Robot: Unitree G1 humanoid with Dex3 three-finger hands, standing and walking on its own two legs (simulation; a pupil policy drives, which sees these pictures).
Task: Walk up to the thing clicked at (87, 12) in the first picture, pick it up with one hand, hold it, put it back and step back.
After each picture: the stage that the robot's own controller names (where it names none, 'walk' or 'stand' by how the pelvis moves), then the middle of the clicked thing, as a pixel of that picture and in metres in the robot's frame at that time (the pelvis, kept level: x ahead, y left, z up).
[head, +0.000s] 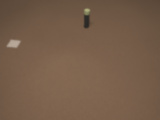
stand; (86, 18) +1.81 -0.11 -0.66
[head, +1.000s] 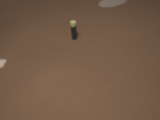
walk; (73, 30) +1.68 +0.16 -0.64
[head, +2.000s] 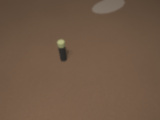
walk; (62, 51) +1.16 +0.24 -0.65
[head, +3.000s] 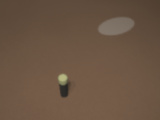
walk; (63, 86) +0.76 +0.15 -0.64
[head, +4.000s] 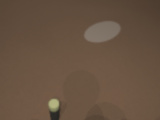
walk; (54, 111) +0.53 +0.13 -0.64
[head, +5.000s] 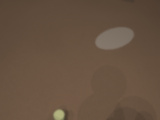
stand; out of the picture +0.47 +0.14 -0.64
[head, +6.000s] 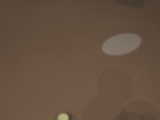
stand; out of the picture +0.46 +0.12 -0.66
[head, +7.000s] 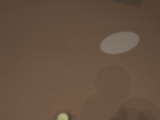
stand; out of the picture +0.46 +0.12 -0.66
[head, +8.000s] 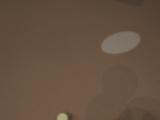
stand; out of the picture +0.46 +0.13 -0.66
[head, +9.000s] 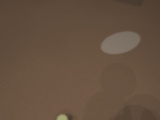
stand; out of the picture +0.45 +0.13 -0.66
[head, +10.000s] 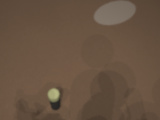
go down; (54, 100) +0.48 +0.13 -0.60
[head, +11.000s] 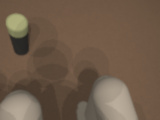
go down; (19, 38) +0.56 +0.15 -0.25
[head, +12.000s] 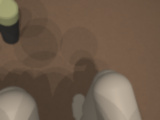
close in; (8, 25) +0.55 +0.15 -0.23
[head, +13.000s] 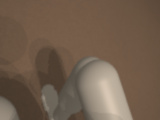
close in; out of the picture +0.55 +0.21 -0.18
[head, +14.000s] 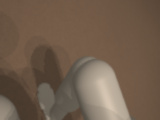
lift; out of the picture +0.53 +0.17 -0.19
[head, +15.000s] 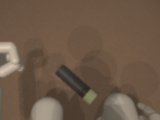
lift; (75, 84) +0.42 +0.00 -0.43
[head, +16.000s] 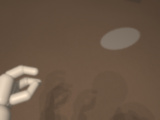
hold; out of the picture +0.33 +0.01 -0.70
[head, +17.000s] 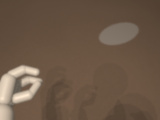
close; out of the picture +0.31 +0.04 -0.71
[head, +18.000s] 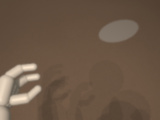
stand; out of the picture +0.31 +0.04 -0.70
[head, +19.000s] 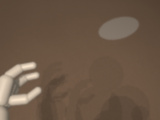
stand; out of the picture +0.30 +0.04 -0.70
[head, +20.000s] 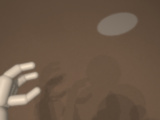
stand; out of the picture +0.32 +0.04 -0.69
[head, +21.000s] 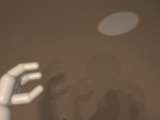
stand; out of the picture +0.33 +0.02 -0.68
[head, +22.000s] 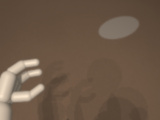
stand; out of the picture +0.35 +0.00 -0.69
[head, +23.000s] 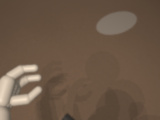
stand; out of the picture +0.36 -0.01 -0.68
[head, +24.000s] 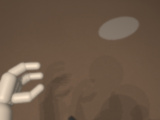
stand; out of the picture +0.37 -0.02 -0.69
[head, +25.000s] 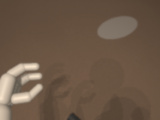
stand; out of the picture +0.40 -0.03 -0.69
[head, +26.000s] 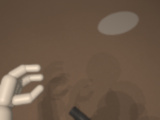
close; out of the picture +0.42 -0.06 -0.68
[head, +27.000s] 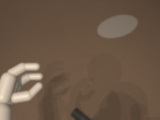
close; out of the picture +0.42 -0.07 -0.69
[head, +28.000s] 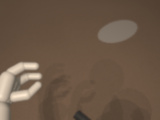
close; out of the picture +0.44 -0.08 -0.70
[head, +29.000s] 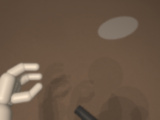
close; (89, 119) +0.45 -0.09 -0.69
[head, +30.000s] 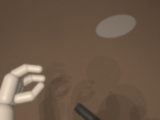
close; (89, 117) +0.46 -0.10 -0.69
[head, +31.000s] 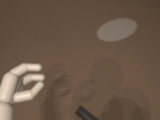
hold; out of the picture +0.46 -0.10 -0.70
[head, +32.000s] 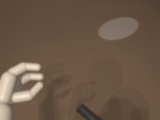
close; (92, 118) +0.47 -0.11 -0.69
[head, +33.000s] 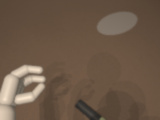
close; (90, 113) +0.47 -0.10 -0.69
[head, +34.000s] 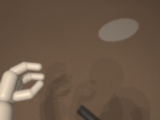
close; (92, 119) +0.46 -0.11 -0.70
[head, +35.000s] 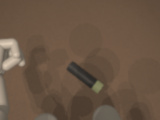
crouch; (84, 77) +0.51 -0.11 -0.53
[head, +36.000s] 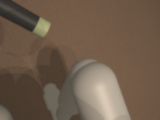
lower; (16, 14) +0.59 -0.02 -0.28
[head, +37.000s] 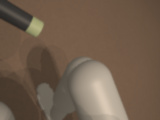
lower; (9, 12) +0.59 -0.01 -0.28
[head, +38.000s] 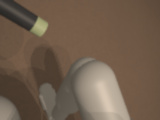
lower; (14, 12) +0.59 -0.01 -0.28
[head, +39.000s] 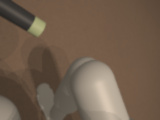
lower; (12, 11) +0.59 -0.01 -0.28
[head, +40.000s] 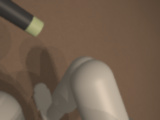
loosen; (10, 11) +0.59 +0.00 -0.28
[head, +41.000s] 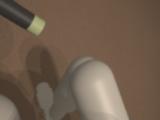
rise; (11, 10) +0.59 -0.01 -0.27
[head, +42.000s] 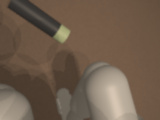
withdraw; (41, 19) +0.58 -0.04 -0.27
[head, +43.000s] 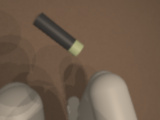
stand; (59, 35) +0.59 -0.05 -0.30
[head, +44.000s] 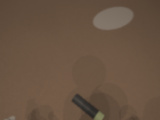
stand; (87, 108) +0.49 -0.13 -0.64
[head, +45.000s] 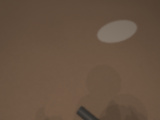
stand; out of the picture +0.47 -0.12 -0.68
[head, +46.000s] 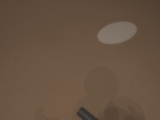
stand; out of the picture +0.47 -0.13 -0.68
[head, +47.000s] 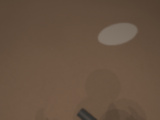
stand; out of the picture +0.47 -0.13 -0.68
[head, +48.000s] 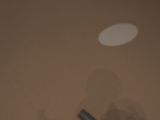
stand; out of the picture +0.46 -0.13 -0.68
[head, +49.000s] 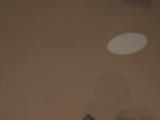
stand; out of the picture +0.47 -0.14 -0.74
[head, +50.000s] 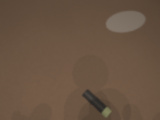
walk; (96, 103) +0.53 -0.19 -0.72
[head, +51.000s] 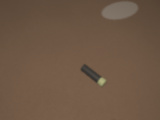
walk; (93, 75) +0.83 -0.15 -0.72
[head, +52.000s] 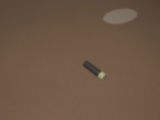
walk; (94, 70) +1.01 -0.14 -0.73
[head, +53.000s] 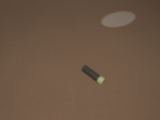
stand; (93, 74) +0.97 -0.14 -0.75
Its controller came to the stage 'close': yes
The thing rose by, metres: 0.00
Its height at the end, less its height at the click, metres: -0.09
